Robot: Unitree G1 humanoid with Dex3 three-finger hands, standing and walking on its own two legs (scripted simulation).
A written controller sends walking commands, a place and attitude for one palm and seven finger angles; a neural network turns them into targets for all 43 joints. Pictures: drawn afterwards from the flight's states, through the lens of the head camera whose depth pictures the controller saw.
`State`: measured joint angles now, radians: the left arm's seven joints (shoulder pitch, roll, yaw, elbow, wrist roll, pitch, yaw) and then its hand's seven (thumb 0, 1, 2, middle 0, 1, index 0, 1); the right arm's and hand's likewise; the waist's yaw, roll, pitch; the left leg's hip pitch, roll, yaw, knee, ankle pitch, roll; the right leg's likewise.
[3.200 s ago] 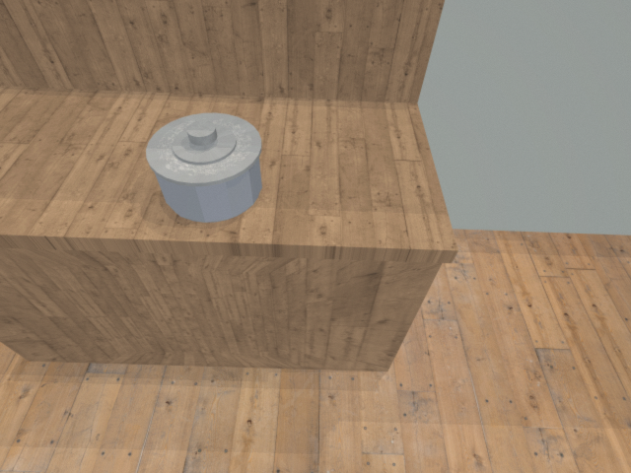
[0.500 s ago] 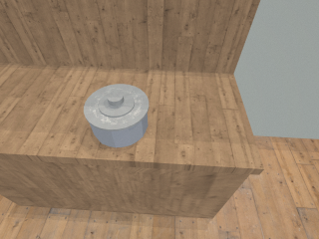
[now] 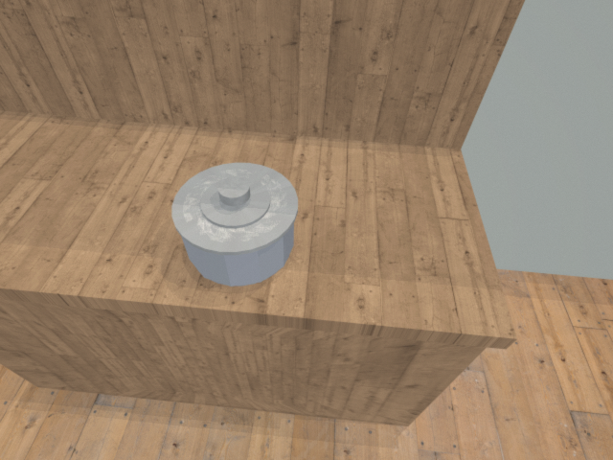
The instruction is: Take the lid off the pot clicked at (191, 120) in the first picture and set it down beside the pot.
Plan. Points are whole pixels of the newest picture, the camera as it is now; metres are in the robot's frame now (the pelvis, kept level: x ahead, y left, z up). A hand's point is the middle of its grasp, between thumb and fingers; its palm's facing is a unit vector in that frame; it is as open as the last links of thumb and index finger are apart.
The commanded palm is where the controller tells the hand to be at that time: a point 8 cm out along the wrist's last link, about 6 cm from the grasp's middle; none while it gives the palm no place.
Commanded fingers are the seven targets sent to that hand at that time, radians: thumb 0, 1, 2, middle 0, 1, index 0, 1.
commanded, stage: look again from close up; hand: left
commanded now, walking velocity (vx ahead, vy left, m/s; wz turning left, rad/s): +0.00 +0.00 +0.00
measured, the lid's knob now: (234, 191) +0.48 +0.16 +0.06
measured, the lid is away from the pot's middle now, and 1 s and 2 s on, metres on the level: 0.00 0.00 0.00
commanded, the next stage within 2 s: lift the closed hand beside the body in 0.54 s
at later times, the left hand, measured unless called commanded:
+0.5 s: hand out of the picture -0.02 +0.18 -0.18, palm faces +0.02 -0.98 -0.18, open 7.3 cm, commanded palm none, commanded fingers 0.00 0.90 0.90 -0.20 -0.30 -0.20 -0.30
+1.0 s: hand out of the picture +0.09 +0.21 -0.06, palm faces +0.19 -0.95 -0.23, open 4.9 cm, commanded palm +0.05 +0.27 -0.03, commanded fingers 0.00 0.90 0.90 -1.04 -1.21 -1.04 -1.21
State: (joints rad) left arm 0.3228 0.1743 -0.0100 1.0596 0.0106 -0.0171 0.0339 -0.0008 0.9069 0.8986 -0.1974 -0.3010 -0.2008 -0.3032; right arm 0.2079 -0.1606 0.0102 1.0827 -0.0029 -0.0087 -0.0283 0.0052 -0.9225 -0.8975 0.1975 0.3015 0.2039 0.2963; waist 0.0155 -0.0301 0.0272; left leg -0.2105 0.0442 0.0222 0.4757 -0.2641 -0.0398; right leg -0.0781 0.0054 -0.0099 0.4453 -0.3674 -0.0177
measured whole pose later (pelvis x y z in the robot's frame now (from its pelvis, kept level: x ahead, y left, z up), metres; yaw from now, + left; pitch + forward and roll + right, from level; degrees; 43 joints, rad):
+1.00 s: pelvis -0.05 +0.02 +0.00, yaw +1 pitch -1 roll +0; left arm 0.47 0.16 0.05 0.24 -0.01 -0.04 0.05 0.01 0.92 0.90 -0.62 -0.77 -0.63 -0.77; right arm 0.13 -0.22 -0.01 0.60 0.02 -0.14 -0.04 0.01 -0.91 -0.90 0.20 0.30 0.20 0.30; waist 0.01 0.02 -0.01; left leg -0.27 0.02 0.01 0.50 -0.20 -0.01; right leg -0.14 -0.02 -0.03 0.50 -0.33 0.01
